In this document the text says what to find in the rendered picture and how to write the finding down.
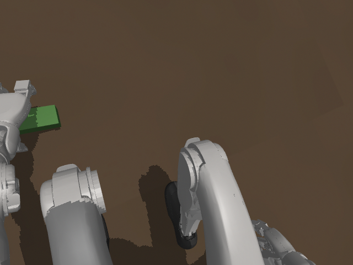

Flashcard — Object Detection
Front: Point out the left robot hand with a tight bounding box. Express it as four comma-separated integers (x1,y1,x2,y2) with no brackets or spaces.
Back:
0,80,36,152

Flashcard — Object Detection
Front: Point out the right robot hand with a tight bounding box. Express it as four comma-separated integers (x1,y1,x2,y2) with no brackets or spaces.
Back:
251,219,296,265

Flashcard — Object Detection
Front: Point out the left robot arm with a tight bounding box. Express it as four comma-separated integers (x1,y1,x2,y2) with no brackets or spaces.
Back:
0,121,20,265

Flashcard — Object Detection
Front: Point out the small box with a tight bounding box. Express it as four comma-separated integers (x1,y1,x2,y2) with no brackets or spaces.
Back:
19,105,61,135

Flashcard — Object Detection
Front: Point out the right robot arm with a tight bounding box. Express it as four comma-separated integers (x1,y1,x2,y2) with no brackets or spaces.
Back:
281,252,316,265

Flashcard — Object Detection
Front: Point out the right robot foot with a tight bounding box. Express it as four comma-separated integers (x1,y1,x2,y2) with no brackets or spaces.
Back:
164,181,197,250

